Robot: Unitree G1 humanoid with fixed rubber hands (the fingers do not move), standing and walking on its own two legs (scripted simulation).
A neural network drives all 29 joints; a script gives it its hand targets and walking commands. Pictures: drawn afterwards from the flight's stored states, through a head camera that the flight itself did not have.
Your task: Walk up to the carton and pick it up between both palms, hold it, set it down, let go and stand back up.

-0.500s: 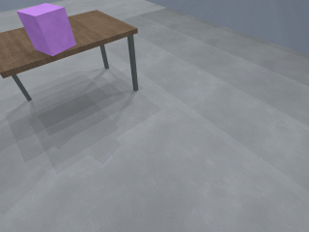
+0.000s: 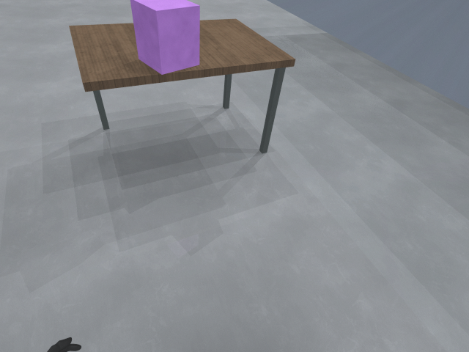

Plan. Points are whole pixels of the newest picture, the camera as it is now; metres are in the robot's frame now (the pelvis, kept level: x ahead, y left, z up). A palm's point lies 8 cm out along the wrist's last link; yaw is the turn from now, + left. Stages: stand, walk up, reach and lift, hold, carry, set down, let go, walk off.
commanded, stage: walk up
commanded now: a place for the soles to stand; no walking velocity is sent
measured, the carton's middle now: (167, 34) +1.40 +0.28 +0.04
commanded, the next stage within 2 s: none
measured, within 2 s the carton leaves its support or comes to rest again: neither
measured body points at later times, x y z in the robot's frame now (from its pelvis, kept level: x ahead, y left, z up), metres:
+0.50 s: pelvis +0.21 -0.03 -0.01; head +0.20 -0.04 +0.44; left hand +0.13 +0.31 -0.07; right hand +0.49 -0.25 -0.05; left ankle +0.27 +0.10 -0.69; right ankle +0.22 -0.18 -0.71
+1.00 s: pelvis +0.43 -0.05 -0.04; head +0.42 -0.05 +0.41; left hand +0.52 +0.31 -0.06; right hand +0.60 -0.37 -0.09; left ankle +0.33 +0.11 -0.69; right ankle +0.57 -0.15 -0.71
